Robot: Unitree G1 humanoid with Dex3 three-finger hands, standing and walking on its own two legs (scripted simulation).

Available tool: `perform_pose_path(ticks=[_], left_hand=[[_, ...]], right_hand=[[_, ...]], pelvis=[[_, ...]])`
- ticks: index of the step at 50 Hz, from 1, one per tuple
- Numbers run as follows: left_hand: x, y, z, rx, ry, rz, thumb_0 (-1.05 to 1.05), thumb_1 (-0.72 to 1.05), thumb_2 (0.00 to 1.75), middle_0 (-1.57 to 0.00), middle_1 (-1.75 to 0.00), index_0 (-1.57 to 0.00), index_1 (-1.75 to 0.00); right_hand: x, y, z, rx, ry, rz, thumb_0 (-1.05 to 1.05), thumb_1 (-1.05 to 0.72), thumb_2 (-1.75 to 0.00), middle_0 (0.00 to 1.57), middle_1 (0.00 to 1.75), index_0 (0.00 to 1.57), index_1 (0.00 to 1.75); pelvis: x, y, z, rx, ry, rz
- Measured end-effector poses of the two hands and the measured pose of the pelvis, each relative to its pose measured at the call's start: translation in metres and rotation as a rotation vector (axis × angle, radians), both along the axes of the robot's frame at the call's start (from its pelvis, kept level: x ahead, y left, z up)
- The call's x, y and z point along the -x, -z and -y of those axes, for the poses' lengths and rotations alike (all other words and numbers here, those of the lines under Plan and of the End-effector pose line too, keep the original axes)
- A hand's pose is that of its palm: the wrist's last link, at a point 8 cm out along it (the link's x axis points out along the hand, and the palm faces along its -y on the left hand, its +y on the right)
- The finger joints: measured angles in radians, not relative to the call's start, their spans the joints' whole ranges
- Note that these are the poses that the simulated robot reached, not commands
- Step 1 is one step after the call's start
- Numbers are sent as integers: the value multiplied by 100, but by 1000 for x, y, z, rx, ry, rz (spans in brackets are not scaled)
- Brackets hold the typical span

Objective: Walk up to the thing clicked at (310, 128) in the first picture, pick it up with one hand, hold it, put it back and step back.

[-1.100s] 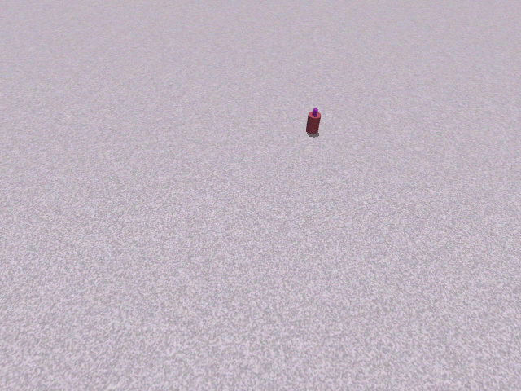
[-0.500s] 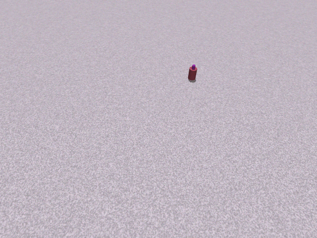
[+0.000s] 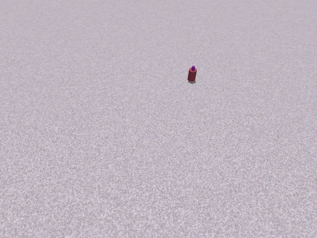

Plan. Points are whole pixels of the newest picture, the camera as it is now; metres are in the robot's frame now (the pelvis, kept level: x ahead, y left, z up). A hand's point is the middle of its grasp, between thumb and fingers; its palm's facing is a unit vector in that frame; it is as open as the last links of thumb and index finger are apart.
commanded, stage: stand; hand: left
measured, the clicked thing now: (192, 72) +1.74 -0.33 -0.70
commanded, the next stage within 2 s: walk up in 0.02 s
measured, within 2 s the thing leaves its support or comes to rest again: neither
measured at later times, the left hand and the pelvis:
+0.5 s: hand (106, 214) +0.22 +0.16 -0.14, palm faces -0.11 -0.92 -0.39, open 7.4 cm; pelvis +0.13 -0.11 -0.02, yaw -10 degrees
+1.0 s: hand (134, 129) +0.55 +0.11 -0.16, palm faces -0.33 -0.88 -0.34, open 7.4 cm; pelvis +0.40 -0.14 -0.01, yaw -17 degrees
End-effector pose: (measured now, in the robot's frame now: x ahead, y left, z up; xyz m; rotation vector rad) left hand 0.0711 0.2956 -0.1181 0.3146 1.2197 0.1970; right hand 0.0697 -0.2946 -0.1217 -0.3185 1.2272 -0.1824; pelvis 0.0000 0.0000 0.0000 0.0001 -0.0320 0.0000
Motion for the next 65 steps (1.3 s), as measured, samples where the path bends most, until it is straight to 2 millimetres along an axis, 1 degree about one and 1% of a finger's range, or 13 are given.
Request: perform_pose_path(ticks=[4,7,13,17,21,28,33,37,42,51,59,62,65], left_hand=[[-3,-1,-3,16,14,4,1,91,90,-20,-30,-20,-30],[-14,-4,-7,2,53,-27,1,91,90,-20,-30,-20,-30],[-69,-19,4,-32,123,26,1,91,90,-20,-30,-20,-30],[-112,-21,28,-75,162,59,1,91,90,-20,-30,-20,-30],[-138,-13,59,-94,144,126,1,91,90,-20,-30,-20,-30],[-153,-12,104,-17,129,34,1,90,90,-20,-30,-20,-30],[-192,1,114,14,147,-21,1,90,90,-21,-30,-21,-31],[-246,17,113,32,164,-21,1,90,90,-21,-30,-21,-31],[-332,36,112,25,221,-29,1,90,90,-20,-30,-20,-30],[-502,-4,144,11,372,98,1,91,90,-20,-30,-20,-30],[-628,-22,203,-19,451,155,1,91,90,-20,-30,-20,-30],[-673,-18,235,-34,459,186,1,91,90,-20,-30,-20,-30],[-704,-18,267,-26,448,238,1,91,90,-20,-30,-20,-30]], right_hand=[[-1,-3,6,-5,9,45,0,-90,-89,20,30,20,30],[4,-7,23,11,50,102,0,-90,-89,20,30,21,30],[23,-8,77,64,118,46,0,-90,-89,20,30,21,30],[13,6,123,78,164,40,0,-90,-89,20,30,21,30],[-21,22,155,82,165,32,1,-90,-90,20,30,20,30],[-115,-6,159,16,116,147,1,-91,-90,20,30,20,30],[-170,-19,163,23,100,160,0,-90,-90,20,30,20,30],[-218,-21,167,62,102,138,0,-90,-90,20,30,20,30],[-277,-20,164,109,133,193,0,-90,-90,20,30,20,30],[-297,-31,164,77,282,143,0,-90,-89,20,30,21,30],[-324,-2,198,25,348,20,0,-90,-89,20,30,21,30],[-348,19,221,7,365,-5,0,-90,-89,20,30,21,30],[-383,32,242,-10,360,-26,1,-90,-90,20,30,20,30]], pelvis=[[-4,2,1,-11,29,-13],[-11,4,7,-14,66,-28],[-38,8,38,-25,114,-12],[-69,23,70,-33,155,2],[-96,36,99,12,156,16],[-151,12,120,18,203,18],[-202,11,128,31,226,2],[-254,20,127,49,225,-12],[-315,32,121,5,256,-8],[-409,9,140,-9,295,3],[-492,17,183,-34,314,1],[-528,30,210,-40,311,-3],[-555,35,233,-8,309,4]])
